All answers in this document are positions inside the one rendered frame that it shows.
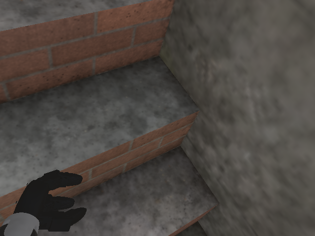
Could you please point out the robot left forearm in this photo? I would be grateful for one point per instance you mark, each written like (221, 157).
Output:
(20, 224)

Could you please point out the robot left hand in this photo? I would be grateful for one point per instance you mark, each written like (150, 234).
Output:
(36, 201)

